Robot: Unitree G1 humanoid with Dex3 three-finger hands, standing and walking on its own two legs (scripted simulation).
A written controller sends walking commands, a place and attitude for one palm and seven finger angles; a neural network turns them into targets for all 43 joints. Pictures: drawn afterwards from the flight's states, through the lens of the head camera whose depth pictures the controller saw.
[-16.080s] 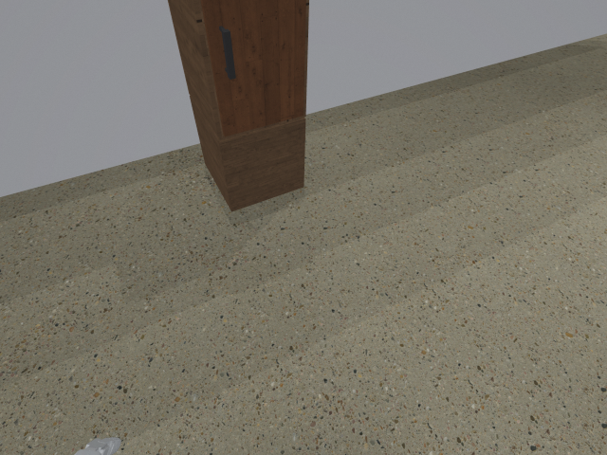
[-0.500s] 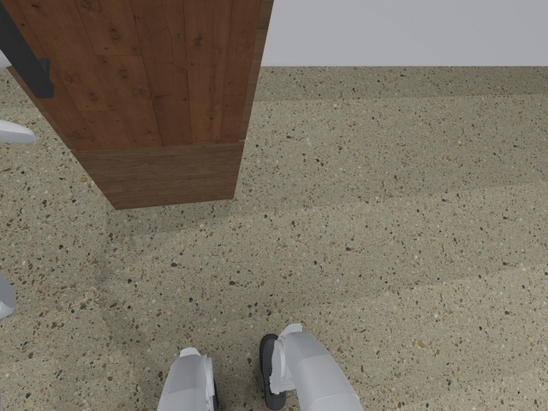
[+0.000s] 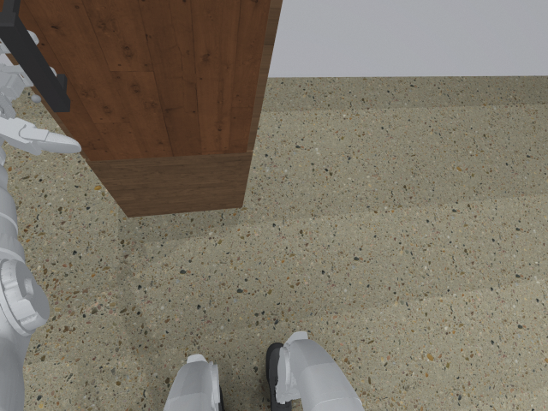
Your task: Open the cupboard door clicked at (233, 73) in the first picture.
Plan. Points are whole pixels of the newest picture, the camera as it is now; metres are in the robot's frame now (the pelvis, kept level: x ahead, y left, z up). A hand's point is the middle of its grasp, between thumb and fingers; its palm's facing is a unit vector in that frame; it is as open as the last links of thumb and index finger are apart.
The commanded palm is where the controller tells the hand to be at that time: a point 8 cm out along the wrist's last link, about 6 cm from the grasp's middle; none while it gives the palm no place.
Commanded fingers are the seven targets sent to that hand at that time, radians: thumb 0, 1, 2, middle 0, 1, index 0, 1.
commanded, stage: slide the fingers in behind the handle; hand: left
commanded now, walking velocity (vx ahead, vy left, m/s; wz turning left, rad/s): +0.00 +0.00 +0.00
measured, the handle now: (39, 57) +0.58 +0.27 +0.05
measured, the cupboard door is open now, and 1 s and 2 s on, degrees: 0 0 32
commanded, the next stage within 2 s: close the thumb around the handle in 0.46 s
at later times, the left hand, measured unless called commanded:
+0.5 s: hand (53, 97) +0.52 +0.24 +0.05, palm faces +0.05 -1.00 -0.04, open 14.0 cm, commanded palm +0.50 +0.28 +0.05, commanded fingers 0.00 -0.50 0.30 -0.30 -1.20 -0.30 -1.20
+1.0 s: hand (49, 96) +0.52 +0.25 +0.05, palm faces +0.05 -1.00 -0.03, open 8.8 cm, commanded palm +0.50 +0.28 +0.05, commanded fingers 0.00 0.79 0.85 -0.39 -1.34 -0.39 -1.34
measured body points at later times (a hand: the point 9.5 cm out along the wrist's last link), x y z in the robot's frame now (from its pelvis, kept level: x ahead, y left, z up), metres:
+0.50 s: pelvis +0.00 -0.01 +0.00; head +0.17 +0.03 +0.41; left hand +0.51 +0.30 +0.06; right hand +0.00 -0.27 -0.10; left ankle -0.03 +0.07 -0.65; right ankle +0.05 -0.13 -0.65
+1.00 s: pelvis +0.00 +0.00 +0.00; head +0.17 +0.04 +0.41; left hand +0.51 +0.30 +0.05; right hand -0.01 -0.27 -0.10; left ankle -0.03 +0.07 -0.65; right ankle +0.05 -0.13 -0.65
